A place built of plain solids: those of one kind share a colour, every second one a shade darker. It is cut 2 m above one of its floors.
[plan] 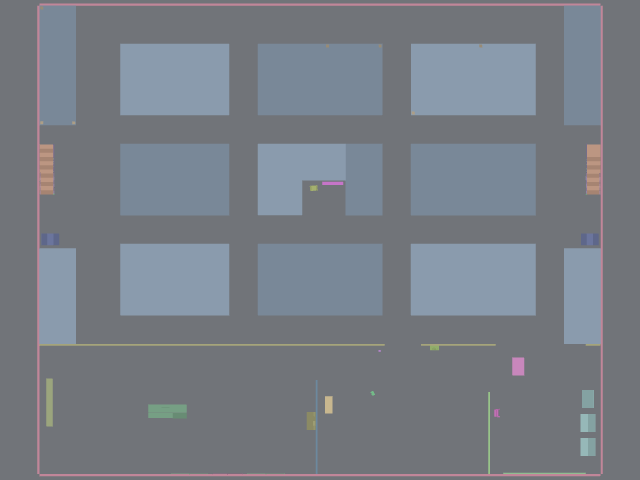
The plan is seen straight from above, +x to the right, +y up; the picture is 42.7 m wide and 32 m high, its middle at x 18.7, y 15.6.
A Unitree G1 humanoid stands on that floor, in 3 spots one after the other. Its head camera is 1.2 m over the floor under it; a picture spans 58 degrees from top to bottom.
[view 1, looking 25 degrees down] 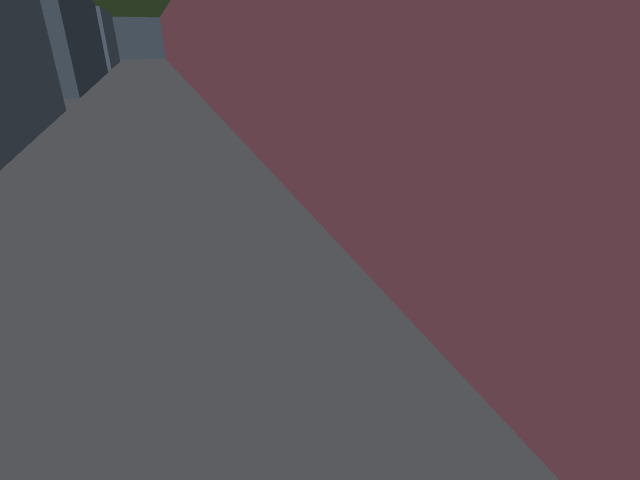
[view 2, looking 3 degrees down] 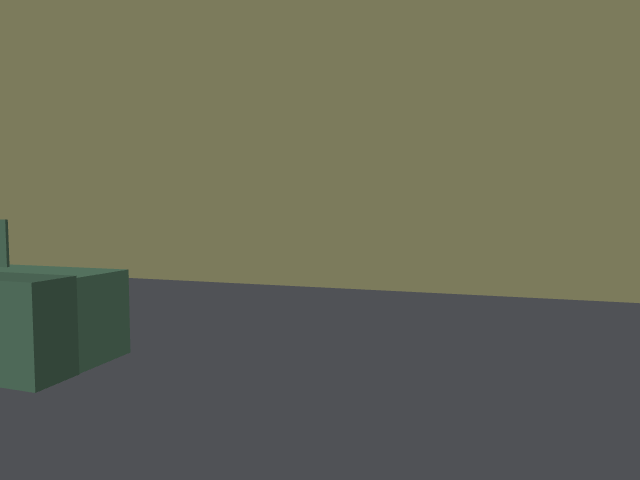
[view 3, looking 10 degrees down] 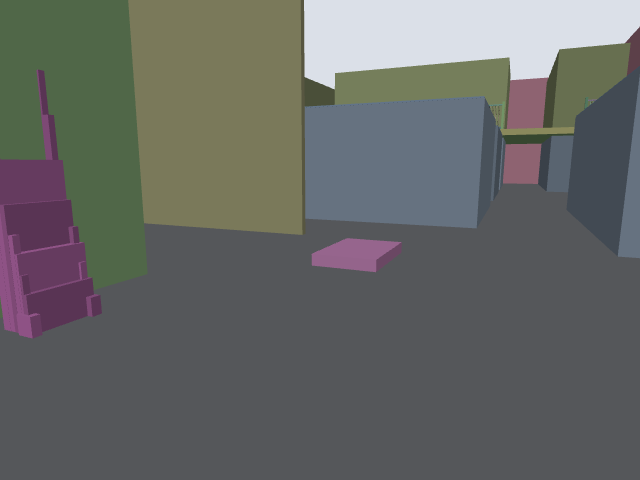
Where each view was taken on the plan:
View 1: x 34.02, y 30.25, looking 160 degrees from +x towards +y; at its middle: ground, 2.84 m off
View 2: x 12.53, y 1.50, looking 107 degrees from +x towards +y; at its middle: front_wall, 7.38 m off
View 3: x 33.66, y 2.00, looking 114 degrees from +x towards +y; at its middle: ground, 6.91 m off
